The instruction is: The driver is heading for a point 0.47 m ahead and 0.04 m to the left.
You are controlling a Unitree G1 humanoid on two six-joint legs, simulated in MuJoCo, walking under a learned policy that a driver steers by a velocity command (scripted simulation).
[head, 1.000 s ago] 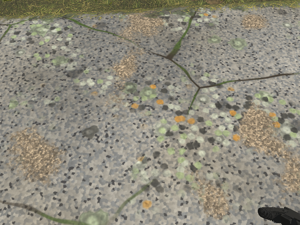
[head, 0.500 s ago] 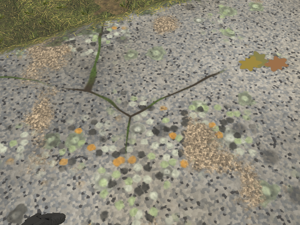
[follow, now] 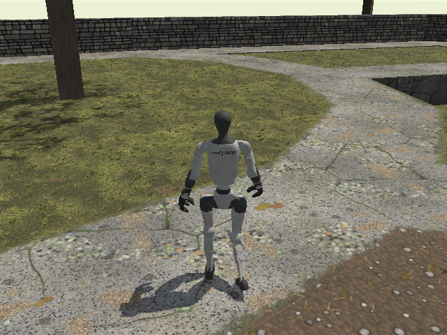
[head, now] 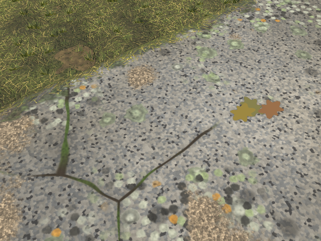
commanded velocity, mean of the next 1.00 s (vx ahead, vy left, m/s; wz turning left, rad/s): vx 0.33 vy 0.00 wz -0.03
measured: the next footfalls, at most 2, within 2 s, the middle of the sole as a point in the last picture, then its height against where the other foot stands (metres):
right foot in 0.44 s outside the picture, level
left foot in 0.86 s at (149, 238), level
